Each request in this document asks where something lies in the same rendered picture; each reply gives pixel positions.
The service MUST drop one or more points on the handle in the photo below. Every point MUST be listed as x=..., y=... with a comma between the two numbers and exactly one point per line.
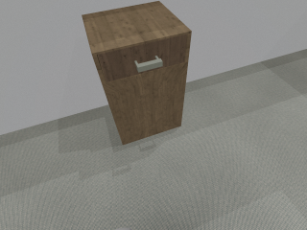
x=148, y=65

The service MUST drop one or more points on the drawer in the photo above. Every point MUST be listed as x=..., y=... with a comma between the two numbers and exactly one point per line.
x=120, y=63

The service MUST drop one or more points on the cabinet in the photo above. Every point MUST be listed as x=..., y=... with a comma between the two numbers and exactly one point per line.
x=149, y=103

